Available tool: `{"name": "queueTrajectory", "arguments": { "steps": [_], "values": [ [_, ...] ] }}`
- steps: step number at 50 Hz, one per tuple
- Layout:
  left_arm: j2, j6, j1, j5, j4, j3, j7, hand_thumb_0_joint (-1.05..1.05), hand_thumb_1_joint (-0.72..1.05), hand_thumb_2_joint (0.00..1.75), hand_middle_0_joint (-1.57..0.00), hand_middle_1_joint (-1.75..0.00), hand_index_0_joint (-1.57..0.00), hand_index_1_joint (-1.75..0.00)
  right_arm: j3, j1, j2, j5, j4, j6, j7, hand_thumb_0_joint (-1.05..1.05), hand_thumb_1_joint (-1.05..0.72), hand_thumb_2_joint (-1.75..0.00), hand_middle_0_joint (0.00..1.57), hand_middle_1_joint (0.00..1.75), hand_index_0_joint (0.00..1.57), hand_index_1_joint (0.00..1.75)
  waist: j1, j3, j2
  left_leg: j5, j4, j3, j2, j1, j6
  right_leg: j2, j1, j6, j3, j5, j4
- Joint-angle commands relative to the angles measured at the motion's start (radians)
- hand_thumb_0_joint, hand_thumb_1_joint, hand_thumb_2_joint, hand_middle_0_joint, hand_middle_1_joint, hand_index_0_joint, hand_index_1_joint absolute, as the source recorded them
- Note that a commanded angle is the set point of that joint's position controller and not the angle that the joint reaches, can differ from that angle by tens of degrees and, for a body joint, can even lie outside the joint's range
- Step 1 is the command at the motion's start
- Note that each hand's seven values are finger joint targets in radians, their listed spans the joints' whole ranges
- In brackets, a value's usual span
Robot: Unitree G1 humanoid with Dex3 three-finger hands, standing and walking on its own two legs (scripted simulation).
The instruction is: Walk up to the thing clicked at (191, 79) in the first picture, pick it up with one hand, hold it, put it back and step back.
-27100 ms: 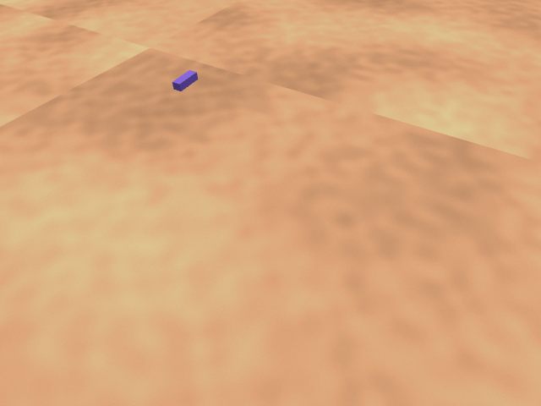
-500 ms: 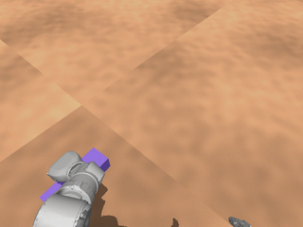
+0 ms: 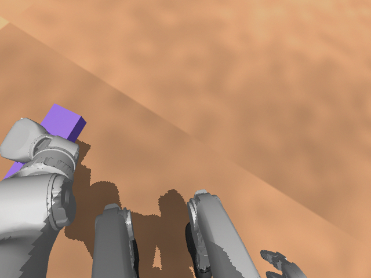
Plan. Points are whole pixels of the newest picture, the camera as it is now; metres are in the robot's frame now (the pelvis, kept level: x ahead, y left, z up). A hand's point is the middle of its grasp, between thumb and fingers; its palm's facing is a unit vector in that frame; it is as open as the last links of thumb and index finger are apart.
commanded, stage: crouch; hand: left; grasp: from above
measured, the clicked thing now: (48, 149) +0.45 +0.26 -0.16
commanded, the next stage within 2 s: lower in 1.04 s
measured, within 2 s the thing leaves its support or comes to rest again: neither
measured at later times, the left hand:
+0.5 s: hand (67, 154) +0.46 +0.26 -0.27, palm faces -0.19 -0.38 -0.91, open 9.6 cm
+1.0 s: hand (72, 156) +0.47 +0.26 -0.33, palm faces -0.21 -0.36 -0.91, open 9.4 cm
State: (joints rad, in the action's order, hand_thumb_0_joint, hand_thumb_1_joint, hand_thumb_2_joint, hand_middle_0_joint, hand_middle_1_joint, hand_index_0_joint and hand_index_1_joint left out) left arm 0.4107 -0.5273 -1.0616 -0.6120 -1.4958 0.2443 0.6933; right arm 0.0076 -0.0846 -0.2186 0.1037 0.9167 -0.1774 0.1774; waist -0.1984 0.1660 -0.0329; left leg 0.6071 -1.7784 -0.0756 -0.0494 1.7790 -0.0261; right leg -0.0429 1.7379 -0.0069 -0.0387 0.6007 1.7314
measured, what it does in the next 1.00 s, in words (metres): lowers itself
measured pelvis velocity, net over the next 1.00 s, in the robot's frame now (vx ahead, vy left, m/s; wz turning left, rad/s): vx -0.01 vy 0.00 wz -0.06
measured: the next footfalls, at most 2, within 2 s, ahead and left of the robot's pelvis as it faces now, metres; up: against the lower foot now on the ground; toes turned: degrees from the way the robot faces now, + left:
none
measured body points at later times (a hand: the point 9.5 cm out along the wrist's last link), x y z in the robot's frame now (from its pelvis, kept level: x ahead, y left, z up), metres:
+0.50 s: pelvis +0.00 +0.00 -0.13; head +0.23 +0.03 +0.26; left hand +0.47 +0.27 -0.22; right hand +0.02 -0.27 -0.24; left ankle +0.07 +0.13 -0.49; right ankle +0.08 -0.12 -0.49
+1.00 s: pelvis -0.01 +0.00 -0.18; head +0.23 +0.02 +0.19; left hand +0.48 +0.28 -0.28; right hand -0.03 -0.26 -0.30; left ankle +0.07 +0.13 -0.49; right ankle +0.08 -0.12 -0.49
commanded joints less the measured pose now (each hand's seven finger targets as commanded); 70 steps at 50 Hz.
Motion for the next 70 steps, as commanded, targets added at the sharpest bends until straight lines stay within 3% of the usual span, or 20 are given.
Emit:
{"name": "queueTrajectory", "arguments": {
  "steps": [1, 6, 11, 15, 20, 21, 22, 29, 30, 32, 36, 42, 46, 49, 51, 55, 59, 61, 68, 70],
  "values": [
    [0.285, 0.008, -0.474, -0.073, 0.199, -0.043, 0.02, 0.0, 0.46, 0.75, -0.91, -0.71, -0.91, -0.71, -0.075, -0.17, -0.232, -0.02, -0.041, -0.017, -0.007, 0.0, -0.89, -0.9, 0.2, 0.3, 0.2, 0.3, 0.005, 0.818, -0.294, -0.123, 0.164, 0.048, 0.009, -0.503, -0.009, -0.012, -0.303, 0.044, -0.052, -0.125, -0.163],
    [0.228, 0.005, -0.415, -0.043, 0.059, -0.058, -0.017, 0.0, 0.4, 0.68, -0.86, -0.63, -0.87, -0.63, -0.079, -0.214, -0.227, -0.027, -0.028, -0.027, -0.006, 0.0, -0.89, -0.89, 0.2, 0.3, 0.2, 0.3, -0.062, 0.676, -0.155, -0.083, 0.058, 0.025, 0.012, -0.292, 0.023, -0.011, -0.177, 0.028, -0.055, -0.097, -0.1],
    [0.263, 0.023, -0.406, -0.056, 0.005, -0.033, -0.026, 0.0, 0.42, 0.6, -0.85, -0.61, -0.88, -0.59, -0.063, -0.242, -0.238, -0.018, -0.031, -0.043, 0.009, 0.0, -0.89, -0.89, 0.2, 0.3, 0.2, 0.3, -0.066, 0.613, -0.144, -0.159, -0.038, 0.023, 0.014, -0.19, 0.027, -0.003, -0.091, 0.023, -0.061, -0.195, 0.011],
    [0.348, 0.037, -0.463, -0.127, 0.034, -0.018, -0.025, 0.0, 0.47, 0.56, -0.89, -0.64, -0.92, -0.61, -0.052, -0.257, -0.261, -0.012, -0.039, -0.049, 0.022, 0.0, -0.9, -0.9, 0.2, 0.3, 0.2, 0.3, -0.053, 0.656, -0.232, -0.193, -0.107, 0.04, 0.021, -0.17, 0.026, -0.006, -0.037, 0.029, -0.057, -0.236, 0.085],
    [0.385, 0.061, -0.51, -0.159, 0.116, 0.007, -0.018, 0.0, 0.53, 0.53, -0.94, -0.64, -0.97, -0.6, -0.061, -0.275, -0.273, -0.001, -0.048, -0.049, 0.041, 0.0, -0.9, -0.9, 0.2, 0.3, 0.2, 0.3, -0.031, 0.76, -0.341, -0.216, -0.166, 0.052, 0.017, -0.202, 0.014, -0.007, -0.014, 0.036, -0.068, -0.247, 0.165],
    [0.385, 0.056, -0.513, -0.164, 0.114, 0.011, -0.019, 0.0, 0.54, 0.59, -0.96, -0.65, -0.99, -0.63, -0.06, -0.285, -0.272, 0.003, -0.048, -0.048, 0.045, 0.0, -0.91, -0.9, 0.2, 0.3, 0.2, 0.3, -0.051, 0.767, -0.336, -0.221, -0.172, 0.043, 0.016, -0.219, 0.012, -0.002, -0.013, 0.034, -0.072, -0.253, 0.176],
    [0.386, 0.058, -0.543, -0.16, 0.153, 0.013, -0.015, 0.0, 0.59, 0.56, -0.99, -0.64, -1.02, -0.61, -0.07, -0.286, -0.278, 0.001, -0.047, -0.047, 0.045, 0.0, -0.9, -0.9, 0.2, 0.3, 0.2, 0.3, -0.039, 0.796, -0.362, -0.21, -0.179, 0.048, 0.014, -0.216, 0.013, -0.006, -0.003, 0.035, -0.073, -0.242, 0.181],
    [0.368, 0.047, -0.563, -0.132, 0.082, 0.022, -0.008, 0.0, 0.65, 0.63, -1.04, -0.62, -1.06, -0.6, -0.08, -0.312, -0.283, 0.013, -0.02, -0.047, 0.053, 0.0, -0.9, -0.9, 0.2, 0.3, 0.2, 0.3, -0.076, 0.73, -0.302, -0.14, -0.239, 0.049, 0.013, -0.124, 0.027, -0.007, 0.056, 0.027, -0.076, -0.174, 0.203],
    [0.399, 0.049, -0.558, -0.13, 0.049, 0.041, -0.004, 0.0, 0.67, 0.64, -1.06, -0.6, -1.08, -0.59, -0.079, -0.306, -0.295, 0.013, -0.017, -0.045, 0.052, 0.0, -0.9, -0.9, 0.2, 0.3, 0.2, 0.3, -0.068, 0.717, -0.29, -0.131, -0.244, 0.046, 0.012, -0.098, 0.028, -0.005, 0.067, 0.028, -0.075, -0.163, 0.21],
    [0.389, 0.054, -0.57, -0.13, 0.013, 0.027, -0.016, 0.0, 0.7, 0.66, -1.09, -0.61, -1.1, -0.6, -0.067, -0.303, -0.284, 0.021, -0.011, -0.051, 0.053, 0.0, -0.89, -0.9, 0.2, 0.3, 0.2, 0.3, -0.099, 0.649, -0.239, -0.094, -0.28, 0.051, 0.015, -0.025, 0.04, -0.008, 0.082, 0.02, -0.069, -0.13, 0.206],
    [0.436, 0.073, -0.54, -0.151, -0.078, 0.027, -0.039, 0.0, 0.77, 0.65, -1.14, -0.59, -1.15, -0.58, -0.037, -0.296, -0.29, 0.034, -0.002, -0.06, 0.056, 0.0, -0.89, -0.9, 0.2, 0.3, 0.2, 0.3, -0.11, 0.568, -0.176, -0.066, -0.317, 0.046, 0.019, 0.059, 0.05, -0.013, 0.096, 0.016, -0.067, -0.088, 0.223],
    [0.517, 0.1, -0.551, -0.201, -0.117, 0.037, -0.033, 0.0, 0.83, 0.57, -1.16, -0.6, -1.19, -0.57, -0.004, -0.285, -0.312, 0.052, -0.014, -0.08, 0.065, 0.0, -0.9, -0.9, 0.2, 0.3, 0.2, 0.3, -0.106, 0.576, -0.199, -0.045, -0.365, 0.045, 0.025, 0.108, 0.053, -0.021, 0.123, 0.016, -0.074, -0.052, 0.263],
    [0.546, 0.112, -0.568, -0.208, -0.1, 0.067, -0.003, 0.0, 0.83, 0.58, -1.16, -0.61, -1.18, -0.58, 0.0, -0.302, -0.332, 0.059, -0.017, -0.088, 0.079, 0.0, -0.9, -0.9, 0.2, 0.3, 0.2, 0.3, -0.099, 0.597, -0.259, -0.062, -0.365, 0.037, 0.021, 0.078, 0.043, -0.02, 0.133, 0.019, -0.095, -0.08, 0.293],
    [0.521, 0.104, -0.575, -0.19, -0.08, 0.075, 0.009, 0.0, 0.81, 0.6, -1.15, -0.61, -1.17, -0.59, 0.003, -0.324, -0.332, 0.068, -0.018, -0.087, 0.092, 0.0, -0.9, -0.9, 0.2, 0.3, 0.2, 0.3, -0.109, 0.615, -0.309, -0.124, -0.377, 0.03, 0.014, 0.015, 0.032, -0.02, 0.129, 0.023, -0.112, -0.152, 0.325],
    [0.554, 0.104, -0.591, -0.187, -0.049, 0.1, 0.018, 0.0, 0.81, 0.63, -1.16, -0.61, -1.18, -0.59, 0.0, -0.329, -0.341, 0.066, -0.019, -0.084, 0.097, 0.0, -0.9, -0.9, 0.2, 0.3, 0.2, 0.3, -0.102, 0.633, -0.327, -0.129, -0.385, 0.028, 0.014, 0.016, 0.032, -0.02, 0.133, 0.022, -0.114, -0.159, 0.329],
    [0.539, 0.108, -0.594, -0.191, -0.05, 0.079, 0.005, 0.0, 0.82, 0.68, -1.18, -0.62, -1.19, -0.61, 0.001, -0.328, -0.335, 0.074, -0.002, -0.08, 0.11, 0.0, -0.91, -0.9, 0.2, 0.3, 0.2, 0.3, -0.121, 0.588, -0.324, -0.111, -0.413, 0.029, 0.013, 0.052, 0.037, -0.022, 0.151, 0.02, -0.121, -0.145, 0.344],
    [0.549, 0.11, -0.544, -0.187, -0.04, 0.092, -0.005, 0.0, 0.75, 0.68, -1.15, -0.61, -1.15, -0.61, -0.003, -0.344, -0.344, 0.066, -0.006, -0.079, 0.118, 0.0, -0.91, -0.9, 0.2, 0.3, 0.2, 0.3, -0.103, 0.606, -0.323, -0.156, -0.413, 0.026, 0.012, 0.04, 0.032, -0.024, 0.119, 0.022, -0.122, -0.187, 0.356],
    [0.531, 0.11, -0.551, -0.199, -0.087, 0.075, -0.014, 0.0, 0.74, 0.68, -1.11, -0.65, -1.12, -0.64, 0.003, -0.346, -0.347, 0.074, 0.0, -0.081, 0.124, 0.0, -0.91, -0.9, 0.2, 0.3, 0.2, 0.3, -0.137, 0.553, -0.295, -0.148, -0.424, 0.012, 0.012, 0.057, 0.036, -0.023, 0.155, 0.022, -0.132, -0.184, 0.366],
    [0.541, 0.122, -0.516, -0.2, -0.152, 0.063, -0.003, 0.0, 0.71, 0.67, -1.09, -0.7, -1.1, -0.68, 0.026, -0.337, -0.366, 0.082, -0.004, -0.095, 0.132, 0.0, -0.91, -0.9, 0.2, 0.3, 0.2, 0.3, -0.132, 0.508, -0.286, -0.137, -0.424, -0.001, 0.012, 0.088, 0.037, -0.029, 0.157, 0.025, -0.139, -0.175, 0.37],
    [0.551, 0.13, -0.556, -0.207, -0.147, 0.057, -0.001, 0.0, 0.7, 0.66, -1.06, -0.71, -1.09, -0.68, 0.04, -0.344, -0.37, 0.09, -0.009, -0.098, 0.136, 0.0, -0.91, -0.9, 0.2, 0.3, 0.2, 0.3, -0.157, 0.502, -0.292, -0.145, -0.441, 0.0, 0.01, 0.084, 0.038, -0.03, 0.148, 0.023, -0.14, -0.19, 0.373]
  ]
}}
